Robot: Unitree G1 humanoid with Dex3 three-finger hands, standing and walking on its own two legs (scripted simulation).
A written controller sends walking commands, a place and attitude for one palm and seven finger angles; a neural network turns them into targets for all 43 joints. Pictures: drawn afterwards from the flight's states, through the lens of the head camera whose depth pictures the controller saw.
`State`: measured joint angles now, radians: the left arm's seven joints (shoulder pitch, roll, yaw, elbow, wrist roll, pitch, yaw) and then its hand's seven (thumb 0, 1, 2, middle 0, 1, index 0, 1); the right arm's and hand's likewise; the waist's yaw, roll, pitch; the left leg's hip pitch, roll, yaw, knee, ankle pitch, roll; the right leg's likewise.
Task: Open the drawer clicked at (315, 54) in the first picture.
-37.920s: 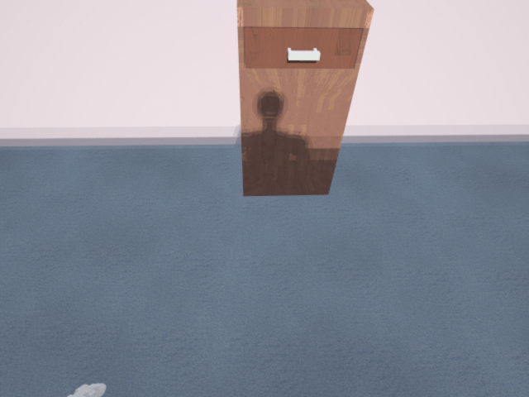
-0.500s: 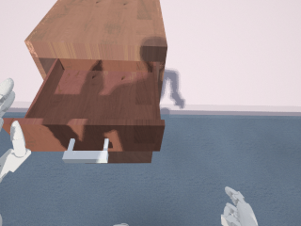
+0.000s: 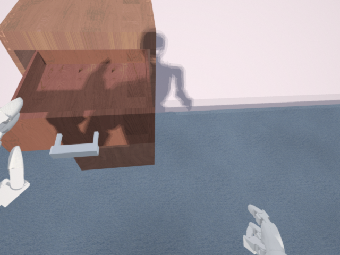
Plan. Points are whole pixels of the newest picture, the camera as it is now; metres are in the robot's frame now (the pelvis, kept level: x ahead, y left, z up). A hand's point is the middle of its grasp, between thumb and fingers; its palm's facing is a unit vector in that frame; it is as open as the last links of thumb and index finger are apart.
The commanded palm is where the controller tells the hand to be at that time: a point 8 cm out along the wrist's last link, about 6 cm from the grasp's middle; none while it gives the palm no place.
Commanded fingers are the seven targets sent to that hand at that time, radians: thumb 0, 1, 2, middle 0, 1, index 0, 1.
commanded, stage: step back with the hand held close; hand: left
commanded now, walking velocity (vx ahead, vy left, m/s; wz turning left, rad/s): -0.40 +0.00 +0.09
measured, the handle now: (76, 143) +0.37 +0.27 +0.00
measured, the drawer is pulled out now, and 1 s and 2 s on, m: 0.28 0.28 0.28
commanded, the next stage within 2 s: stop stepping back and stand still in 0.10 s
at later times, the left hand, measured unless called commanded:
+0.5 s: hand out of the picture +0.03 +0.18 +0.19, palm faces +0.46 -0.77 -0.44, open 7.4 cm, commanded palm -0.02 +0.22 +0.19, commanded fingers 0.00 0.90 0.90 -0.20 -0.30 -0.20 -0.30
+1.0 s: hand out of the picture -0.02 +0.18 +0.17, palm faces +0.52 -0.73 -0.45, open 7.4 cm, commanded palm -0.09 +0.21 +0.19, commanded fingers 0.00 0.90 0.90 -0.20 -0.30 -0.20 -0.30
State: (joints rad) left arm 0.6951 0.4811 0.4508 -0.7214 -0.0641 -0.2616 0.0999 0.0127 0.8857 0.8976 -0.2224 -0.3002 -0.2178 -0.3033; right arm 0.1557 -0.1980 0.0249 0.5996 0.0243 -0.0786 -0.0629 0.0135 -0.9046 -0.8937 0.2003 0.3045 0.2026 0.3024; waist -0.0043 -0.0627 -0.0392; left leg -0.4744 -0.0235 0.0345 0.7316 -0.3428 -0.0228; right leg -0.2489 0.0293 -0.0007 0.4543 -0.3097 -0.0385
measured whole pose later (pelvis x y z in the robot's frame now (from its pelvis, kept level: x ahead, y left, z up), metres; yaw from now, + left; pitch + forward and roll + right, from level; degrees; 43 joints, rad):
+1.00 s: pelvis -0.19 -0.08 -0.02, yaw +6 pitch -1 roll +0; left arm 0.50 0.36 0.38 -0.47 -0.02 -0.21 0.15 0.01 0.89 0.90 -0.21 -0.30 -0.21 -0.30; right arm 0.23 -0.19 0.00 0.70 -0.01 -0.10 -0.04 0.01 -0.90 -0.89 0.20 0.30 0.20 0.30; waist 0.00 0.04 -0.01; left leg -0.39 0.04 -0.02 0.98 -0.44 0.01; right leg -0.36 0.00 -0.12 0.66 -0.27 -0.07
